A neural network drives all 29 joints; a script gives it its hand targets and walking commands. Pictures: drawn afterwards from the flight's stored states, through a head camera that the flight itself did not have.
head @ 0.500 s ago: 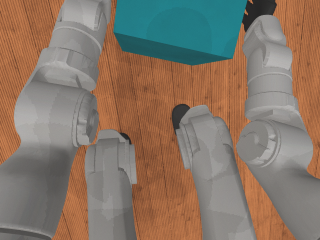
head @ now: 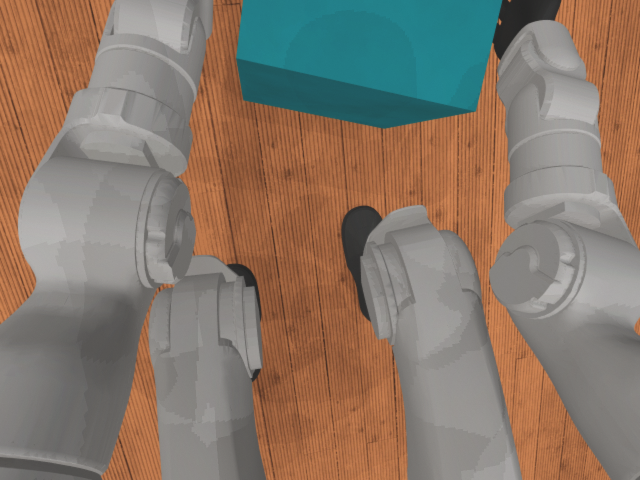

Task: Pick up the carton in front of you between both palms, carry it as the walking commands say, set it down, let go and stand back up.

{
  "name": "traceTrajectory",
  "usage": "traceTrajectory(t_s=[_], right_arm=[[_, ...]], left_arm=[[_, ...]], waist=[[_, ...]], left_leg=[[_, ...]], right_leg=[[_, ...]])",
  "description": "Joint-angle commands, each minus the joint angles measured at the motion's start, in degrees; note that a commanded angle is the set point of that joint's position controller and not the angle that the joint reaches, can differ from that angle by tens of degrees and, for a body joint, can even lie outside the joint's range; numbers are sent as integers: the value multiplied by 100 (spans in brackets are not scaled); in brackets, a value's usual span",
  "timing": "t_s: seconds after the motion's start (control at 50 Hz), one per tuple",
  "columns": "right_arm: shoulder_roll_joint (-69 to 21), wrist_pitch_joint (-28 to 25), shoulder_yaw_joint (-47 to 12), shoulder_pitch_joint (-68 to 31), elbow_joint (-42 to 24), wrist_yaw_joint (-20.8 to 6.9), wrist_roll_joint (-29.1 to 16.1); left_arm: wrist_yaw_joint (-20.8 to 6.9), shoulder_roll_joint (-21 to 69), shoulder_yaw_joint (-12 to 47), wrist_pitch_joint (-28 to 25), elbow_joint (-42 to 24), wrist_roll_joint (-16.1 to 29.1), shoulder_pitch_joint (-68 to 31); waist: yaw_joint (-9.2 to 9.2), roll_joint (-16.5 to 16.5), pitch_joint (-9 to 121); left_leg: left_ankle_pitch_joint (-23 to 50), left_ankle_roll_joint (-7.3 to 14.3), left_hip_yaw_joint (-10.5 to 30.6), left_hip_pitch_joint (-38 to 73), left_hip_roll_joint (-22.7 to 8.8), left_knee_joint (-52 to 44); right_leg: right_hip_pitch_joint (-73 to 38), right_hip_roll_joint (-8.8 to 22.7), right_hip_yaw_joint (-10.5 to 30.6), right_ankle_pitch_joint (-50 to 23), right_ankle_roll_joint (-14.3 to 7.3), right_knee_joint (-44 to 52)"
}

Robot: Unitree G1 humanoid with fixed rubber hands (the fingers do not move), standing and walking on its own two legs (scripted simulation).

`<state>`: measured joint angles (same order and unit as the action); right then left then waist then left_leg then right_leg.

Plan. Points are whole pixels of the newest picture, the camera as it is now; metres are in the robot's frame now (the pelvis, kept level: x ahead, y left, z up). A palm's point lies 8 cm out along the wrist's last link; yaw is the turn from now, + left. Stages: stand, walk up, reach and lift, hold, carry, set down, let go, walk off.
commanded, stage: set down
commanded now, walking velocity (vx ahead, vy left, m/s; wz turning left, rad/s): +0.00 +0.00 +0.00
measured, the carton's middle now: (349, 9) +0.53 -0.12 -0.25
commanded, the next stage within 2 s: let go in 1.46 s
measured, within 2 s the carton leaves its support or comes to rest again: neither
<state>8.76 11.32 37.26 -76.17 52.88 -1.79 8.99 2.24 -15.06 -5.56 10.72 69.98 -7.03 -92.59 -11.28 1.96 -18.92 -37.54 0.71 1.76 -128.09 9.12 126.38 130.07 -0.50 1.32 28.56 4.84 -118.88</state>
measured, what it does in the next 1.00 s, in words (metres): rises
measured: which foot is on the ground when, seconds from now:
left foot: down 0.00-1.00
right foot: down 0.00-1.00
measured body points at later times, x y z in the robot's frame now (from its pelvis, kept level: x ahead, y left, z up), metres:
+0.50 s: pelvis -0.01 -0.01 -0.01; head +0.38 -0.02 +0.22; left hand +0.61 +0.06 -0.19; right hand +0.48 -0.31 -0.18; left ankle +0.08 +0.09 -0.35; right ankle +0.14 -0.14 -0.35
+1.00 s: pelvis +0.00 -0.02 +0.09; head +0.34 -0.04 +0.39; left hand +0.62 +0.05 -0.02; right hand +0.48 -0.31 -0.02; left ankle +0.08 +0.09 -0.35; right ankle +0.13 -0.14 -0.35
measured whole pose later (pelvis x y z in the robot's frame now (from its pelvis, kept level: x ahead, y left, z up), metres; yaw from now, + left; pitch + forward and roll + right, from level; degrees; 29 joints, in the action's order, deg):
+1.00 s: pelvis +0.00 -0.02 +0.09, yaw -1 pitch +46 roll -1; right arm 9.8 11.8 22.0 -67.6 44.1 8.1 -7.1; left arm 0.6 -26.0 -0.9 13.9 63.7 2.6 -86.4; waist -12.8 2.7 -4.0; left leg -33.8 0.1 1.1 -117.8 3.6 105.7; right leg 122.1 -1.1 0.4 23.3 1.1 -99.4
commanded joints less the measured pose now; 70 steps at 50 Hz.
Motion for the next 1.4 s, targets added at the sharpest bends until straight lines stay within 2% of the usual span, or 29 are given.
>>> traceTrajectory(t_s=[0.0,0.06,0.1,0.14,0.18,0.2,0.28,0.38,0.46,0.52,0.56,0.62,0.68,0.76,0.86,0.96,1.06,1.16,1.38], right_arm=[[-2681,-90,-1087,-2513,-76,-774,-169],[-2438,-152,-886,-2281,73,-699,-111],[-1710,-266,-566,-1856,231,-524,-74],[-524,-485,-223,-1305,378,-175,-122],[917,-764,-80,-903,549,289,-353],[1161,-879,-165,-957,589,441,-504],[1481,-1145,-664,-1216,699,605,-1183],[1579,-1181,-1195,-1355,446,606,-1795],[1716,-1021,-1383,-1320,-38,722,-2050],[1699,-822,-1525,-1115,-533,875,-2116],[1642,-650,-1622,-988,-910,984,-2126],[1349,-386,-1754,-875,-1072,1094,-2119],[1046,-251,-1805,-861,-1025,1125,-2004],[812,-210,-1765,-770,-1074,1095,-1794],[791,-149,-1582,-519,-1230,1041,-1621],[919,-25,-1418,-209,-1617,973,-1579],[989,139,-1329,126,-1978,864,-1611],[922,211,-1294,433,-2062,756,-1611],[734,95,-1204,828,-2048,593,-1331]], left_arm=[[-807,3106,557,-103,-296,143,-1647],[-747,2725,607,-121,-415,133,-1765],[-595,1877,581,-167,-535,191,-1722],[-311,563,582,-238,-637,308,-1638],[67,-869,687,-322,-658,516,-1574],[154,-1055,830,-332,-618,665,-1711],[166,-1056,1402,-417,-751,1332,-1984],[102,-1123,1785,-429,-1206,1817,-2124],[152,-1452,1675,-311,-1503,1781,-2216],[205,-1603,1421,-154,-1734,1634,-2137],[235,-1658,1201,-15,-1858,1525,-2005],[211,-1741,891,163,-1578,1400,-1761],[94,-1740,634,209,-1103,1287,-1503],[-69,-1709,385,146,-737,1085,-1210],[-155,-1668,327,124,-835,960,-1175],[-161,-1547,447,252,-1400,955,-1193],[-154,-1415,447,461,-1898,875,-1043],[-188,-1326,280,557,-2009,705,-751],[-319,-1167,-57,432,-1781,450,-161]], waist=[[-240,1009,4404],[-304,993,4466],[-398,1003,4592],[-518,995,4803],[-620,926,5036],[-680,937,5159],[-812,1243,5543],[-940,1309,6409],[-954,1318,7375],[-896,1260,8064],[-815,1129,8420],[-617,830,7971],[-458,508,7218],[-397,282,6981],[-503,518,7337],[-653,1006,8154],[-671,1301,8618],[-596,1296,8533],[-527,979,8112]], left_leg=[[1341,64,131,1673,-132,-1391],[1380,13,142,1815,-209,-1374],[1449,-58,136,1989,-298,-1351],[1561,-141,165,2231,-412,-1338],[1688,-203,272,2458,-526,-1336],[1757,-222,332,2544,-568,-1303],[2123,-265,417,2873,-674,-1124],[2129,-247,285,3169,-697,-1002],[1849,-213,18,3549,-623,-1029],[1612,-154,-209,3695,-525,-1191],[1432,-100,-342,3656,-458,-1356],[918,-1,-425,3196,-408,-1659],[585,78,-409,2593,-399,-1934],[587,110,-387,2196,-367,-2309],[745,52,-354,2684,-333,-2807],[1224,-60,-342,3782,-293,-3245],[1773,-135,-322,4704,-265,-3705],[2128,-166,-292,5137,-262,-4230],[2560,-191,-173,5836,-275,-5548]], right_leg=[[-2091,-286,-459,-1459,-284,377],[-2196,-247,-489,-1499,-230,338],[-2322,-177,-512,-1563,-180,314],[-2500,-72,-542,-1666,-122,316],[-2639,4,-569,-1807,-72,340],[-2698,17,-568,-1914,-68,359],[-2674,124,-519,-2327,-142,320],[-3359,175,-489,-2797,-204,408],[-4140,77,-553,-2901,-216,558],[-4801,-34,-611,-2934,-235,783],[-5251,-99,-629,-2912,-231,975],[-5269,-138,-584,-2445,-189,1322],[-5024,-146,-518,-2059,-146,1597],[-5125,-185,-492,-2088,-80,1882],[-5073,-209,-584,-2174,-64,2303],[-5095,-225,-743,-2515,-110,2725],[-5227,-258,-841,-2860,-117,3191],[-5473,-278,-828,-3090,-98,3697],[-6372,-259,-731,-3378,-57,4926]])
